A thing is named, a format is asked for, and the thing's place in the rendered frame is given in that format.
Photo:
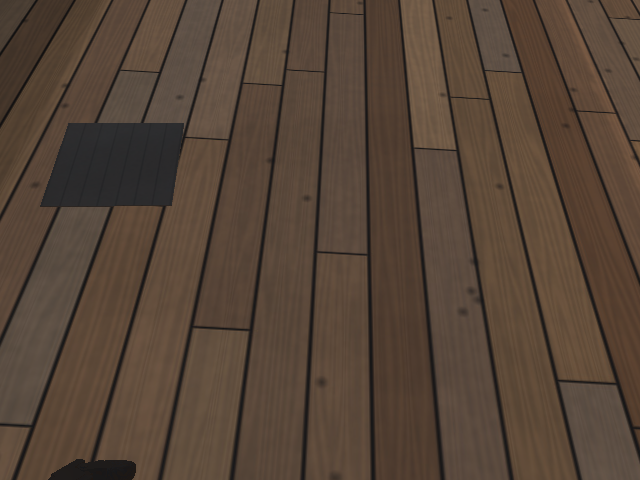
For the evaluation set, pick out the robot left hand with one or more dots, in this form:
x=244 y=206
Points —
x=98 y=470

